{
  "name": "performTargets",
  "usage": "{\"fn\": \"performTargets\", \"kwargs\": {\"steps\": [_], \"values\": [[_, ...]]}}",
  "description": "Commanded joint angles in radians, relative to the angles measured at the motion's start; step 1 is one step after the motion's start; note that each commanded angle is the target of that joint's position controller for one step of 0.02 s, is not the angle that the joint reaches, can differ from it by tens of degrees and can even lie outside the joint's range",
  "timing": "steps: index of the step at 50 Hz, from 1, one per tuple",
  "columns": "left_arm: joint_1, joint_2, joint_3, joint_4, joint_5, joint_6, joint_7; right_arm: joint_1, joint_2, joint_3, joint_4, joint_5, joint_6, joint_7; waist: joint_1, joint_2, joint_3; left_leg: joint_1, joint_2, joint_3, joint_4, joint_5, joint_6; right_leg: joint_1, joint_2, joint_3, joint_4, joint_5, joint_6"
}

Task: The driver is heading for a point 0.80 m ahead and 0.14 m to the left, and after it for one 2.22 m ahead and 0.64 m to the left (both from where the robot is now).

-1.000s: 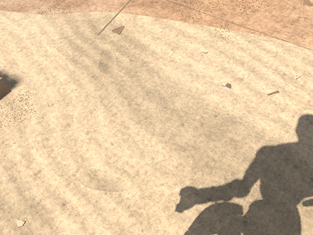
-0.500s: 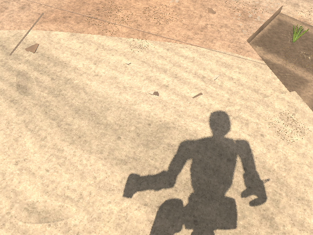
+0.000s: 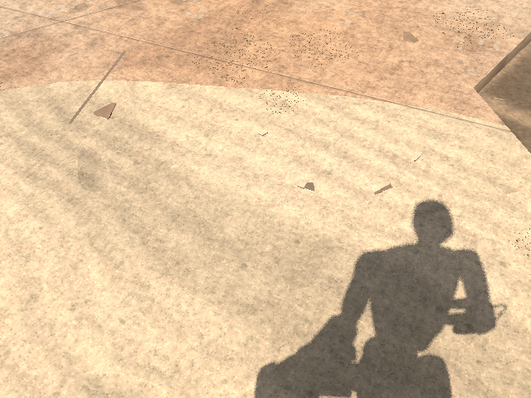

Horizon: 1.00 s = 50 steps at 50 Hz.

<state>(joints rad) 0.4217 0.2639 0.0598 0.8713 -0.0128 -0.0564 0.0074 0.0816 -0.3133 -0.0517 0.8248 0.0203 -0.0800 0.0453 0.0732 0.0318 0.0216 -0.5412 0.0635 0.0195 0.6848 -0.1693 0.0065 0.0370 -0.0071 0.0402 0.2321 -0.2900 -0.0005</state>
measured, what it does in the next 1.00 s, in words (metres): walks ahead: left foot, then right foot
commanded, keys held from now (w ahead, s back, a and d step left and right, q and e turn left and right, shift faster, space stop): w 0.76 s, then w+q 0.24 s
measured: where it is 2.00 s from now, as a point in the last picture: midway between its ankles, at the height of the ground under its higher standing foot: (240, 205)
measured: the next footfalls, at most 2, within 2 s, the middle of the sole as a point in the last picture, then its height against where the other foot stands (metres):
left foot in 0.12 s outside the picture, level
right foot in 0.66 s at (336, 381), level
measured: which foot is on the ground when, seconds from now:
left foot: up 0.00-0.10, down 0.12-0.66, up 0.68-1.00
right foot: down 0.00-0.14, up 0.16-0.64, down 0.66-1.00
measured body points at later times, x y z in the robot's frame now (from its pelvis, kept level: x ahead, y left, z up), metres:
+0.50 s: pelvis +0.24 +0.06 +0.00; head +0.26 +0.06 +0.45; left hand +0.43 +0.31 -0.10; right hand +0.25 -0.22 -0.13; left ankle +0.17 +0.14 -0.74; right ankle +0.44 -0.12 -0.69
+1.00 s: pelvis +0.54 +0.01 +0.00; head +0.56 +0.01 +0.45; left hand +0.56 +0.29 -0.12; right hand +0.70 -0.25 -0.11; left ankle +0.69 +0.20 -0.68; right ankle +0.50 -0.08 -0.74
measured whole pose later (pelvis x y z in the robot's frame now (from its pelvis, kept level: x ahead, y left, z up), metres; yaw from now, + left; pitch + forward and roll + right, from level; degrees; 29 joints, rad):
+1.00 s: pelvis +0.54 +0.01 +0.00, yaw +5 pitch +0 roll -2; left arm 0.31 0.26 0.06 0.86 0.01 -0.11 -0.01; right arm 0.17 -0.30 -0.06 0.81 0.02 -0.05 0.01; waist 0.05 0.05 0.03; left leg -0.70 0.11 -0.09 0.83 0.00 0.00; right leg -0.03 0.06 -0.13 0.21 -0.19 -0.06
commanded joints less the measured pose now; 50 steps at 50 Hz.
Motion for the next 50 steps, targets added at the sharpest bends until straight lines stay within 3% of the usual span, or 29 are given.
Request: {"fn": "performTargets", "kwargs": {"steps": [1,3,4,5,6,7,8,9,10,11,13,16,19,23,28,30,31,32,33,34,35,36,37,38,39,41,44,47,50], "values": [[-0.027,0.199,0.047,-0.056,-0.010,-0.018,0.000,-0.141,-0.053,0.002,-0.105,0.007,-0.012,0.009,-0.011,-0.171,0.088,0.056,-0.023,0.017,-0.090,0.072,0.006,-0.139,-0.233,0.138,-0.115,0.110,-0.179],[-0.038,0.208,0.050,-0.052,-0.013,-0.015,0.001,-0.096,-0.084,-0.008,-0.100,0.008,-0.011,0.006,-0.051,-0.167,0.083,0.118,-0.029,0.015,-0.128,0.068,0.032,-0.118,-0.253,0.128,-0.077,0.177,-0.158],[-0.049,0.210,0.049,-0.054,-0.011,-0.012,0.002,-0.036,-0.103,-0.019,-0.085,0.005,-0.010,0.001,-0.091,-0.160,0.051,0.203,-0.050,0.030,-0.144,0.058,0.049,-0.121,-0.238,0.101,0.001,0.312,-0.138],[-0.044,0.190,0.042,-0.053,-0.006,-0.009,0.004,0.090,-0.135,-0.039,-0.046,0.005,-0.008,-0.007,-0.148,-0.136,-0.026,0.365,-0.074,0.045,-0.150,0.043,0.072,-0.146,-0.195,0.052,0.162,0.462,-0.113],[-0.032,0.151,0.025,-0.063,0.006,-0.008,0.007,0.249,-0.182,-0.060,-0.010,0.004,-0.007,-0.017,-0.215,-0.076,-0.142,0.595,0.002,-0.040,-0.145,0.013,0.111,-0.264,-0.141,0.000,0.416,0.434,-0.076],[0.054,0.047,-0.005,-0.103,0.002,-0.021,0.008,0.362,-0.295,-0.083,0.011,-0.021,-0.002,-0.019,-0.194,0.230,-0.292,0.872,0.269,-0.529,-0.288,-0.286,0.261,-0.585,0.016,-0.058,0.835,0.048,0.002],[0.033,0.088,0.003,-0.095,-0.014,-0.040,0.010,0.348,-0.221,-0.057,0.008,-0.012,-0.010,-0.009,-0.194,0.248,-0.297,0.837,0.313,-0.798,-0.466,-0.463,0.282,-0.695,0.039,0.087,0.996,-0.270,-0.007],[-0.033,0.158,0.023,-0.110,-0.041,-0.047,0.002,0.259,-0.173,-0.039,-0.004,-0.010,-0.014,-0.008,-0.168,0.182,-0.151,0.723,0.307,-0.679,-0.473,-0.487,0.243,-0.786,-0.024,0.084,1.064,-0.213,-0.030],[-0.085,0.164,0.022,-0.119,-0.040,-0.050,0.002,0.193,-0.142,-0.031,-0.021,-0.013,-0.016,-0.007,-0.142,0.102,-0.075,0.606,0.270,-0.554,-0.472,-0.386,0.219,-0.776,-0.075,0.054,1.042,-0.129,-0.049],[-0.106,0.152,0.024,-0.118,-0.023,-0.048,0.005,0.144,-0.116,-0.025,-0.029,-0.021,-0.016,-0.006,-0.115,0.051,-0.030,0.503,0.228,-0.453,-0.485,-0.278,0.207,-0.746,-0.110,0.043,0.986,-0.054,-0.051],[-0.079,0.123,0.026,-0.101,-0.009,-0.028,0.004,0.097,-0.085,-0.017,-0.035,-0.035,-0.024,-0.005,-0.068,0.081,-0.016,0.387,0.165,-0.325,-0.531,-0.148,0.197,-0.647,-0.148,0.046,0.916,0.031,-0.047],[-0.113,0.104,0.024,-0.111,0.002,-0.010,0.006,0.122,-0.097,-0.021,-0.018,-0.026,-0.039,-0.013,-0.058,0.043,0.012,0.358,0.152,-0.237,-0.584,-0.018,0.225,-0.679,-0.156,0.030,0.831,0.121,-0.017],[-0.215,0.093,0.019,-0.145,0.011,-0.019,0.005,0.169,-0.112,-0.023,0.001,-0.020,-0.033,-0.028,-0.083,0.010,0.038,0.405,0.142,-0.173,-0.597,0.092,0.223,-0.752,-0.154,0.022,0.658,0.265,0.012],[-0.358,0.058,0.000,-0.184,0.003,-0.038,-0.015,0.242,-0.131,-0.025,0.025,-0.010,-0.020,-0.041,-0.139,0.006,0.063,0.427,0.115,-0.090,-0.598,0.141,0.196,-0.697,-0.110,-0.031,0.418,0.419,0.015],[-0.479,0.064,-0.008,-0.240,-0.006,-0.050,-0.049,0.328,-0.138,-0.030,0.062,-0.002,0.012,-0.045,-0.165,0.009,0.085,0.597,0.180,-0.096,-0.520,0.235,0.193,-0.730,-0.073,-0.038,0.292,0.350,-0.020],[-0.456,0.087,-0.002,-0.244,-0.006,-0.052,-0.058,0.323,-0.150,-0.035,0.064,0.001,0.023,-0.049,-0.134,0.032,0.058,0.657,0.201,-0.099,-0.458,0.368,0.176,-0.679,-0.052,-0.045,0.265,0.271,-0.048],[-0.410,0.109,0.008,-0.236,-0.006,-0.051,-0.058,0.311,-0.163,-0.039,0.061,0.000,0.027,-0.052,-0.101,0.052,0.019,0.673,0.197,-0.092,-0.395,0.534,0.165,-0.599,-0.024,-0.064,0.264,0.228,-0.065],[-0.303,0.141,0.025,-0.208,-0.004,-0.050,-0.053,0.291,-0.168,-0.039,0.056,-0.002,0.034,-0.053,-0.036,0.060,-0.055,0.666,0.170,-0.065,-0.260,0.707,0.147,-0.446,0.011,-0.096,0.246,0.226,-0.093],[-0.139,0.190,0.048,-0.162,-0.001,-0.048,-0.043,0.285,-0.149,-0.029,0.046,-0.008,0.038,-0.057,0.040,0.048,-0.172,0.565,0.119,-0.027,-0.056,0.701,0.114,-0.187,-0.004,-0.083,0.258,0.262,-0.129],[0.021,0.266,0.067,-0.133,0.015,-0.041,-0.031,0.319,-0.082,-0.006,0.014,-0.028,0.031,-0.058,0.069,-0.091,-0.331,0.287,0.036,0.015,0.288,0.362,0.073,0.158,-0.225,0.199,0.290,0.234,-0.213],[0.034,0.288,0.066,-0.118,0.014,-0.042,-0.039,0.432,0.017,0.022,0.017,-0.017,0.006,-0.048,-0.004,-0.320,-0.436,-0.042,-0.139,-0.079,0.556,-0.398,0.033,0.387,-0.400,0.670,0.150,0.042,-0.346],[0.009,0.187,0.040,-0.126,0.001,-0.042,-0.039,0.339,-0.101,-0.003,0.012,0.008,-0.014,-0.040,0.037,-0.212,-0.346,-0.157,-0.079,-0.167,0.640,-0.404,0.045,0.338,-0.365,0.647,0.094,-0.056,-0.301],[-0.064,0.160,0.029,-0.133,0.000,-0.041,-0.035,0.248,-0.130,-0.012,-0.019,0.026,-0.027,-0.034,0.024,-0.166,-0.196,-0.199,-0.028,-0.130,0.626,-0.316,0.054,0.197,-0.333,0.484,0.070,0.006,-0.263],[-0.129,0.150,0.025,-0.140,0.007,-0.040,-0.035,0.202,-0.116,-0.010,-0.028,0.019,-0.033,-0.039,-0.007,-0.076,-0.123,-0.169,0.019,-0.104,0.571,-0.226,0.051,0.055,-0.294,0.385,0.043,0.104,-0.244],[-0.172,0.122,0.018,-0.146,0.016,-0.043,-0.037,0.195,-0.110,-0.016,-0.025,0.008,-0.026,-0.039,-0.037,-0.065,-0.071,-0.131,0.049,-0.103,0.517,-0.170,0.042,-0.048,-0.263,0.299,0.011,0.193,-0.234],[-0.201,0.101,0.015,-0.139,0.024,-0.057,-0.038,0.250,-0.074,-0.015,-0.006,0.011,0.003,-0.038,-0.080,-0.099,-0.062,-0.041,0.080,-0.114,0.475,-0.115,0.028,-0.149,-0.237,0.203,-0.054,0.238,-0.231],[-0.193,0.123,0.025,-0.105,0.026,-0.073,-0.032,0.214,-0.047,-0.013,-0.023,0.010,0.033,-0.045,-0.088,-0.093,0.000,-0.089,0.082,-0.133,0.396,-0.038,0.000,-0.214,-0.230,0.080,-0.117,0.288,-0.232],[-0.182,0.136,0.029,-0.084,0.029,-0.070,-0.018,0.148,-0.044,-0.016,-0.048,0.002,0.028,-0.041,-0.072,-0.085,0.024,-0.136,0.066,-0.140,0.230,0.144,-0.012,-0.187,-0.205,-0.030,-0.131,0.333,-0.205],[-0.170,0.154,0.031,-0.071,0.024,-0.067,-0.007,0.039,-0.019,-0.005,-0.087,-0.003,0.015,-0.022,-0.031,-0.071,0.046,-0.092,0.044,-0.069,0.035,0.295,-0.002,-0.176,-0.186,-0.125,-0.143,0.352,-0.171]]}}
Keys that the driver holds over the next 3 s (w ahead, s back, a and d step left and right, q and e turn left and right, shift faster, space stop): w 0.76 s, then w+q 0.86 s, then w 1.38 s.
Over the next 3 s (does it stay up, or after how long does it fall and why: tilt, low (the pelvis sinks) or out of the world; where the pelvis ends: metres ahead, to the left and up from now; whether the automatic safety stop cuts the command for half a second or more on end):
stays up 1.58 0.43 -0.03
